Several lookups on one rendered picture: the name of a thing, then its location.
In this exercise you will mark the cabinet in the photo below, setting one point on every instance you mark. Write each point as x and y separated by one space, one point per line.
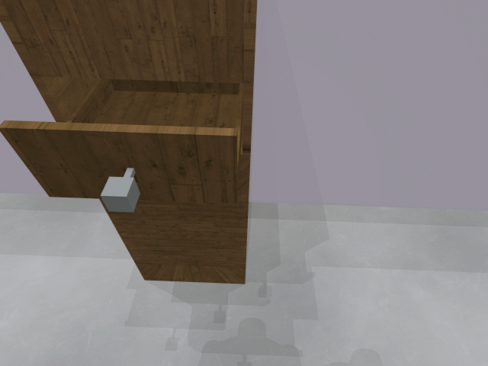
67 45

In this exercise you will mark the drawer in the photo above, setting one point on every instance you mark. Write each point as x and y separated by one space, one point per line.
183 140

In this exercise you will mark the handle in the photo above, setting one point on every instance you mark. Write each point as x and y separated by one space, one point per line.
120 194

